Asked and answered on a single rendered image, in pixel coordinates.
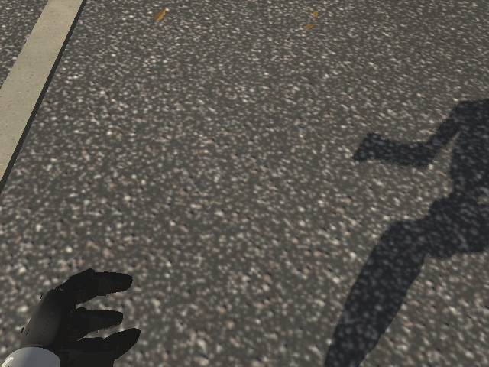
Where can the robot left hand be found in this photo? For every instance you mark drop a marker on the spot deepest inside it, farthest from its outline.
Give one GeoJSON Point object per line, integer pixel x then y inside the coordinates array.
{"type": "Point", "coordinates": [56, 324]}

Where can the left robot forearm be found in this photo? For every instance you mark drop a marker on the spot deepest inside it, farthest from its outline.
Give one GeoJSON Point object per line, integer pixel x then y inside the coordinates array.
{"type": "Point", "coordinates": [32, 357]}

